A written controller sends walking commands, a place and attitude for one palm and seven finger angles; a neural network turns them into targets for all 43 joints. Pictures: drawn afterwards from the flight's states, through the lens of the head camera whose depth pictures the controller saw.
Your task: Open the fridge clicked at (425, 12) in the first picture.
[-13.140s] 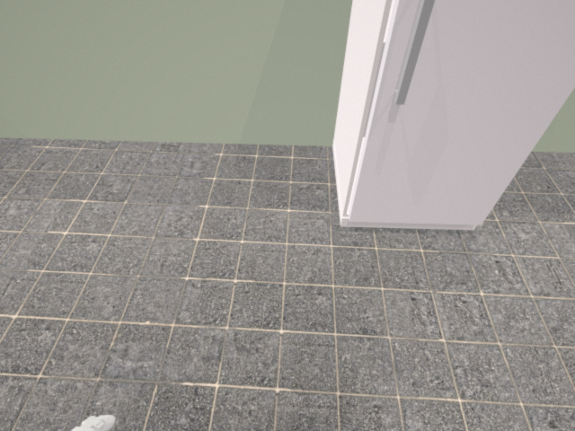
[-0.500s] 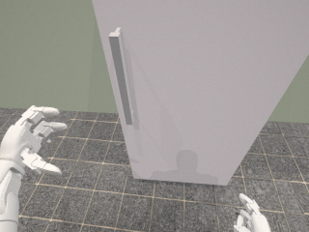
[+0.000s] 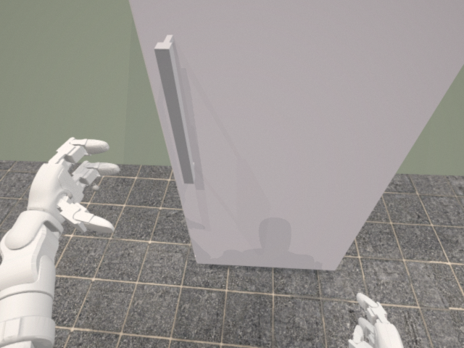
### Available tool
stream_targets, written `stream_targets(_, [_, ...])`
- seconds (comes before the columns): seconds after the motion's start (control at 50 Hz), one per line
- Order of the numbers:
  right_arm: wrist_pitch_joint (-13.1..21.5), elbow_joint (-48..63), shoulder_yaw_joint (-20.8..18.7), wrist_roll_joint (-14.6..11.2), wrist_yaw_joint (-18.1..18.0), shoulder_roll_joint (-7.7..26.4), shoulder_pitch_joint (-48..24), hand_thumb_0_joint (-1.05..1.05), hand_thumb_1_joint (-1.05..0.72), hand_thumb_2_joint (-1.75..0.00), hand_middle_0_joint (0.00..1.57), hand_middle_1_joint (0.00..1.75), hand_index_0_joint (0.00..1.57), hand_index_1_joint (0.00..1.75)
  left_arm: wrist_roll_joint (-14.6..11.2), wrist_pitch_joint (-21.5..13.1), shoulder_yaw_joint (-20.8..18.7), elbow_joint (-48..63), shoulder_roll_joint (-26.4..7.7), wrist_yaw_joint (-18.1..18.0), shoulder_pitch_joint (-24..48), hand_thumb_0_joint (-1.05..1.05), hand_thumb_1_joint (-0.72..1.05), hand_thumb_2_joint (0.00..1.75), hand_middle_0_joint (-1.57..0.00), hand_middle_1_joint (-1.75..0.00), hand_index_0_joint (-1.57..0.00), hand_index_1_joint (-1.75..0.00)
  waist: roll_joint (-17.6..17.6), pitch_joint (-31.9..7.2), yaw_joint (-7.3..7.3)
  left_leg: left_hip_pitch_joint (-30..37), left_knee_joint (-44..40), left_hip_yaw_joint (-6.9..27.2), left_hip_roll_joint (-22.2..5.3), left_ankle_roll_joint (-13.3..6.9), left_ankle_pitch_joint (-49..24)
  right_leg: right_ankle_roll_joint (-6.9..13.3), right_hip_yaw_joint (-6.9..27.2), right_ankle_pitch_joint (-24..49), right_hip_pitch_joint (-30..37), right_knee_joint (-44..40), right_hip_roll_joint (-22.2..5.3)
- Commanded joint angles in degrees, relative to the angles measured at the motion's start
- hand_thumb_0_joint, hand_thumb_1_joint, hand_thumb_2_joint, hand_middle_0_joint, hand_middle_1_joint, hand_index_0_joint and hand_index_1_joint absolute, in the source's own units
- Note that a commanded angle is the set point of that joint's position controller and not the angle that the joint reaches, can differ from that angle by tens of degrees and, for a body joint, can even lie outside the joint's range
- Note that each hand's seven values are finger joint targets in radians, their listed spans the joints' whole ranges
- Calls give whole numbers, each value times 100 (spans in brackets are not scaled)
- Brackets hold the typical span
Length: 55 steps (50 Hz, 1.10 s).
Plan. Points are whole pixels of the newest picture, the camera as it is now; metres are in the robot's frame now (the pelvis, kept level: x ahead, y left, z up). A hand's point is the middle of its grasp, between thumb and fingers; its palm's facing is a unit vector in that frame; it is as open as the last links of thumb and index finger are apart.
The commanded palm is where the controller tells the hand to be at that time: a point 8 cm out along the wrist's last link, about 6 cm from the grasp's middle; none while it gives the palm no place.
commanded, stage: move the hooked fingers beside the handle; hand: left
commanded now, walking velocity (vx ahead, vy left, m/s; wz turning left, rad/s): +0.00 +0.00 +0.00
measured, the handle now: (181, 121) +0.53 +0.15 +0.11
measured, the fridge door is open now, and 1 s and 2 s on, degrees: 0 0 0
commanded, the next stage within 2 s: none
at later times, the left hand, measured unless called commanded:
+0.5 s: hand (117, 166) +0.38 +0.23 +0.12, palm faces +0.00 -1.00 +0.01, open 14.0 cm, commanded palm +0.36 +0.29 +0.12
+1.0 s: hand (143, 143) +0.45 +0.21 +0.12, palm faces +0.00 -1.00 +0.01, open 14.0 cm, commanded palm +0.42 +0.26 +0.12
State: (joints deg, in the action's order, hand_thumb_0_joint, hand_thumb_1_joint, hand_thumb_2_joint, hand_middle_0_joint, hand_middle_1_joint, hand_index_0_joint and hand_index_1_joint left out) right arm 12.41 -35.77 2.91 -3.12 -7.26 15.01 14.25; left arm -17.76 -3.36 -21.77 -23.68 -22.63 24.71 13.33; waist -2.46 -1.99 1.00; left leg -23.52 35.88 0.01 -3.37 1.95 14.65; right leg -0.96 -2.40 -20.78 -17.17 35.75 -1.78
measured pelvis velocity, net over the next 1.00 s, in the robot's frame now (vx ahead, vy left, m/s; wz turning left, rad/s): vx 0.01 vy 0.01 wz -0.02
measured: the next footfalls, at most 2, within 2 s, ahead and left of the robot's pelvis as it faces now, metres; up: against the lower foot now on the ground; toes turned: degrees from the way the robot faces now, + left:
none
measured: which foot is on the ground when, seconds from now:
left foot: down 0.00-1.00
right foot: down 0.00-1.00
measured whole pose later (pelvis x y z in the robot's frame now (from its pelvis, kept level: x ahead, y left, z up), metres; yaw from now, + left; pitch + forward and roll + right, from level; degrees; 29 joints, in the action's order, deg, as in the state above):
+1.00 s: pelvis +0.01 +0.01 -0.01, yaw -1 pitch +9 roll -1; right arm 3.5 -38.2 1.0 -2.0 -4.5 15.5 19.7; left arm -10.8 -10.6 -19.9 -51.3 -24.0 17.3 39.3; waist -1.6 -3.4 -3.6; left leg -33.0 41.6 -0.6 -3.9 1.4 17.2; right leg -1.4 -1.4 -22.5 -26.5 40.4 -1.4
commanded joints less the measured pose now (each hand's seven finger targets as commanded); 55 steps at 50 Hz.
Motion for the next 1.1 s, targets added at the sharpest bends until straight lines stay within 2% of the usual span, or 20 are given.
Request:
stream_targets(0.0, [210,831,-307,-32,-2,734,-334,0,-90,-90,20,30,20,30,-87,-385,-669,1003,-1689,-100,1779,0,-50,30,-30,-120,-30,-120,-169,-1317,41,1060,-330,-93,337,-322,-854,98,-29,1690,-156,-496,278])
stream_targets(0.04, [155,825,-325,-21,13,752,-270,0,-90,-90,20,30,20,30,-81,-410,-696,940,-1736,-106,1789,0,-50,30,-30,-120,-30,-120,100,-1361,34,1032,-292,-97,309,-343,-923,98,-35,1737,-111,-491,293])
stream_targets(0.1, [132,840,-346,-32,31,736,-248,0,-90,-90,20,30,20,30,-78,-474,-429,1026,-1450,-79,1995,0,-50,30,-30,-120,-30,-120,-215,-1424,-37,1158,-260,-111,324,-339,-935,106,-25,1790,-242,-450,301])
stream_targets(0.14, [102,798,-356,-24,23,768,-177,0,-90,-90,20,30,20,30,-94,-491,-425,875,-1471,-79,2025,0,-50,30,-30,-120,-30,-120,127,-1388,-61,1061,-235,-96,306,-357,-931,100,-43,1771,-238,-447,318])
stream_targets(0.22, [28,750,-378,-29,18,786,-123,0,-90,-90,20,30,20,30,-13,-499,-353,720,-1460,-110,2389,0,-50,30,-30,-120,-30,-120,-128,-1420,-98,1080,-238,-68,313,-335,-843,117,-43,1643,-387,-407,308])
stream_targets(0.34, [-67,639,-384,2,16,802,7,0,-90,-90,20,30,20,30,120,-591,-248,420,-1497,-310,3067,0,-50,30,-30,-120,-30,-120,30,-1511,-192,1041,-150,-40,305,-359,-803,124,-26,1537,-458,-394,313])
stream_targets(0.4, [-113,605,-380,1,36,791,34,0,-90,-90,20,30,20,30,186,-622,-139,166,-1404,-361,3351,0,-50,30,-30,-120,-30,-120,-175,-1572,-226,1084,-146,-16,297,-331,-775,140,-39,1494,-559,-358,310])
stream_targets(0.44, [-165,578,-382,23,55,817,101,0,-90,-90,20,30,20,30,209,-655,-293,-91,-1579,-410,3279,0,-50,30,-30,-120,-30,-120,72,-1582,-165,935,-108,-22,292,-349,-818,144,-26,1553,-442,-341,311])
stream_targets(0.5, [-264,563,-373,8,66,825,135,0,-90,-90,20,30,20,30,286,-657,-133,-464,-1509,-430,3733,0,-50,30,-30,-120,-30,-120,-8,-1420,-310,787,-110,-40,285,-338,-621,115,-21,1402,-672,-333,299])
stream_targets(0.56, [-300,578,-417,31,90,847,234,0,-90,-90,20,30,20,30,333,-817,-204,-421,-1648,-471,4057,0,-50,30,-30,-120,-30,-120,-125,-1813,-264,917,-25,-23,274,-341,-784,138,4,1507,-590,-257,308])
stream_targets(0.6, [-320,578,-431,35,122,819,285,0,-90,-90,20,30,20,30,335,-889,-48,-338,-1408,-477,4033,0,-50,30,-30,-120,-30,-120,-255,-2058,-284,1134,37,-26,270,-323,-1065,156,-27,1783,-576,-178,325])
stream_targets(0.64, [-374,504,-430,49,134,858,403,0,-90,-90,20,30,20,30,324,-885,-147,-747,-1512,-496,3969,0,-50,30,-30,-120,-30,-120,230,-1882,-315,881,63,-9,255,-353,-1018,139,-46,1771,-547,-186,347])
stream_targets(0.68, [-424,498,-436,32,149,855,389,0,-90,-90,20,30,20,30,377,-873,-59,-851,-1466,-521,4209,0,-50,30,-30,-120,-30,-120,-60,-1719,-349,796,48,-52,267,-348,-895,127,-10,1718,-701,-185,323])
stream_targets(0.72, [-483,477,-446,36,155,873,453,0,-90,-90,20,30,20,30,429,-854,-60,-1043,-1500,-576,4312,0,-50,30,-30,-120,-30,-120,-14,-1660,-354,712,48,-24,260,-339,-806,132,-27,1581,-794,-170,328])
stream_targets(0.74, [-502,456,-450,46,160,880,500,0,-90,-90,20,30,20,30,448,-899,-35,-1028,-1497,-608,4474,0,-50,30,-30,-120,-30,-120,99,-1721,-394,725,79,-15,259,-360,-879,136,-34,1624,-746,-161,336])
stream_targets(0.8, [-540,442,-482,60,191,857,563,0,-90,-90,20,30,20,30,505,-1018,16,-907,-1433,-697,4736,0,-50,30,-30,-120,-30,-120,-204,-2050,-410,983,134,4,251,-329,-1020,149,-37,1695,-824,-91,353])
stream_targets(0.86, [-610,354,-482,71,190,905,674,0,-90,-90,20,30,20,30,529,-1085,-193,-1298,-1718,-749,4875,0,-50,30,-30,-120,-30,-120,142,-1977,-450,700,185,-3,241,-358,-977,122,-6,1752,-778,-73,355])
stream_targets(0.92, [-671,320,-483,77,216,884,724,0,-90,-90,20,30,20,30,634,-1125,-66,-1574,-1614,-777,5059,0,-50,30,-30,-120,-30,-120,-204,-1911,-466,696,209,-16,247,-333,-920,146,-13,1643,-964,-34,354])
stream_targets(0.96, [-699,301,-514,97,231,913,804,0,-90,-90,20,30,20,30,646,-1199,-151,-1626,-1735,-806,5272,0,-50,30,-30,-120,-30,-120,54,-2077,-500,671,263,-6,234,-358,-1017,121,-9,1779,-897,-5,365])
stream_targets(1.08, [-837,271,-527,118,269,927,965,0,-90,-90,20,30,20,30,713,-1309,-224,-2046,-1865,-790,5482,0,-50,30,-30,-120,-30,-120,-20,-2228,-552,541,407,-69,244,-369,-1147,106,41,2008,-922,94,374])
